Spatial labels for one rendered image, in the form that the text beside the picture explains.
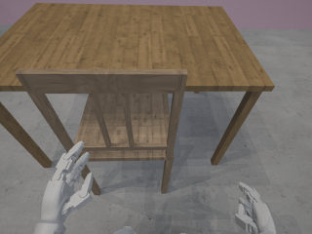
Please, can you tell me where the table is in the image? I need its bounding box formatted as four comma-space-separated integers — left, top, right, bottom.
0, 3, 275, 168

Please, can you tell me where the right robot hand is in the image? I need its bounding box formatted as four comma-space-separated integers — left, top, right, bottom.
235, 181, 277, 234

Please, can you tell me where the chair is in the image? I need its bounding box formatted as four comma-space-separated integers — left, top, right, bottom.
15, 68, 188, 195

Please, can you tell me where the left robot forearm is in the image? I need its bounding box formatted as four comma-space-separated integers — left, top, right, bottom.
33, 221, 66, 234

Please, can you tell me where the left robot shin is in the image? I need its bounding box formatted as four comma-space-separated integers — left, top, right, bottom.
123, 226, 133, 230

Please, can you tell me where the left robot hand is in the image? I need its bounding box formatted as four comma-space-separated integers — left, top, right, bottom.
40, 140, 94, 224

